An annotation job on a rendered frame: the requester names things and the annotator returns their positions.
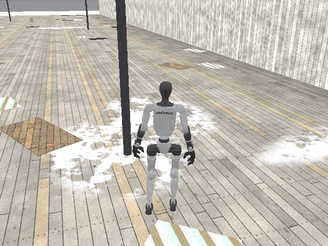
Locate left robot shin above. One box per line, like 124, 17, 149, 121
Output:
147, 171, 154, 208

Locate robot left hand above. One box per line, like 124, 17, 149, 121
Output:
132, 145, 144, 158

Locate robot right hand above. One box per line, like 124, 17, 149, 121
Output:
183, 151, 195, 165

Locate robot right foot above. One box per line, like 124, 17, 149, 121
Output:
170, 199, 177, 212

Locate robot left forearm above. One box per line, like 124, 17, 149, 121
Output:
134, 124, 145, 147

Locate robot right upper arm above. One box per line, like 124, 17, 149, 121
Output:
176, 104, 189, 133

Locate robot right forearm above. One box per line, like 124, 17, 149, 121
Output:
183, 126, 194, 152

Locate robot left upper arm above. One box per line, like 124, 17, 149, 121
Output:
140, 104, 154, 131

